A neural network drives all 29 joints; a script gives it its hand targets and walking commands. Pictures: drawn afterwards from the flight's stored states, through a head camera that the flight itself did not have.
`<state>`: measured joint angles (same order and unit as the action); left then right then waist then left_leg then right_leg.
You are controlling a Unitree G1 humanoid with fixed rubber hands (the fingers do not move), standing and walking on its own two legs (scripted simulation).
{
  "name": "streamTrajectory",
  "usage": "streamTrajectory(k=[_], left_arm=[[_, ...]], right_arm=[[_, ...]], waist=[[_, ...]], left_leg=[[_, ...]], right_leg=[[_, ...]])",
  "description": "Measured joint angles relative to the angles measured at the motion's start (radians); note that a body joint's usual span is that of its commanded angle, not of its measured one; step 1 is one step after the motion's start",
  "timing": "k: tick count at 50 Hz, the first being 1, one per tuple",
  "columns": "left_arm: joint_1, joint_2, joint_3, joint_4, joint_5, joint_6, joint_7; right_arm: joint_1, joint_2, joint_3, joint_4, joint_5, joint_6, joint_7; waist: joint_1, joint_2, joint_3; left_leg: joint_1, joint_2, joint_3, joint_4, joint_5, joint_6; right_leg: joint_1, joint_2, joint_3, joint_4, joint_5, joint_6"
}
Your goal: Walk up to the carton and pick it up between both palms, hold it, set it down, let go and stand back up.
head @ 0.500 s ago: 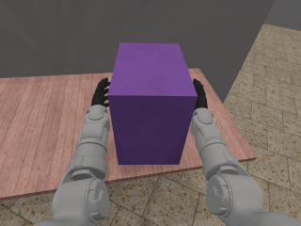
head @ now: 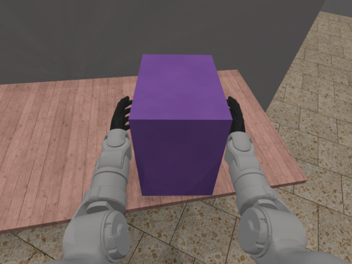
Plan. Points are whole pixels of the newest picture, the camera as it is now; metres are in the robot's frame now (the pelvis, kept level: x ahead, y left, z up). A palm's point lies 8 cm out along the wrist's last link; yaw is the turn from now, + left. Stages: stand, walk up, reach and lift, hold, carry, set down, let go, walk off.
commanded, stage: set down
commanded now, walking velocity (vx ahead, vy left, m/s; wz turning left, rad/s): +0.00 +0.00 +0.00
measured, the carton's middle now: (177, 124) +0.45 -0.01 +0.05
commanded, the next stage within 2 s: none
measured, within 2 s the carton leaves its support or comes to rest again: rests again in 0.98 s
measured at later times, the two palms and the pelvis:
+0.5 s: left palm (121, 137) +0.40 +0.13 +0.05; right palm (232, 137) +0.39 -0.15 +0.06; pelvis -0.01 +0.00 +0.00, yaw -1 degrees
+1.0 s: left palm (122, 138) +0.40 +0.13 +0.05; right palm (232, 141) +0.38 -0.15 +0.05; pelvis -0.01 +0.00 +0.00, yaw -1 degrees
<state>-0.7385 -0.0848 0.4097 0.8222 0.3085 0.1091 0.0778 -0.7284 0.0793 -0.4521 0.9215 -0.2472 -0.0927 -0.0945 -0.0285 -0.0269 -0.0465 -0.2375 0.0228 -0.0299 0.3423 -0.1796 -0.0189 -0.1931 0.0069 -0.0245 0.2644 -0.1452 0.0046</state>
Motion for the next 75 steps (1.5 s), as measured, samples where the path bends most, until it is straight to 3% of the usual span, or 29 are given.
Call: streamTrajectory(k=[39,75], left_arm=[[-0.039,-0.007,0.082,0.158,0.046,-0.215,-0.008],[0.005,-0.046,0.128,0.061,0.117,-0.279,-0.042]], right_arm=[[0.01,0.033,-0.154,0.022,-0.179,-0.156,0.02],[0.037,0.069,-0.198,-0.028,-0.229,-0.245,0.043]], waist=[[0.029,0.014,-0.02],[0.032,0.001,0.032]], left_leg=[[-0.11,0.003,0.035,-0.016,0.037,0.005],[-0.09,0.009,0.057,-0.021,0.028,0.007]], right_leg=[[-0.129,-0.008,-0.002,0.013,0.025,0.0],[-0.111,-0.012,-0.015,0.012,0.014,-0.002]])
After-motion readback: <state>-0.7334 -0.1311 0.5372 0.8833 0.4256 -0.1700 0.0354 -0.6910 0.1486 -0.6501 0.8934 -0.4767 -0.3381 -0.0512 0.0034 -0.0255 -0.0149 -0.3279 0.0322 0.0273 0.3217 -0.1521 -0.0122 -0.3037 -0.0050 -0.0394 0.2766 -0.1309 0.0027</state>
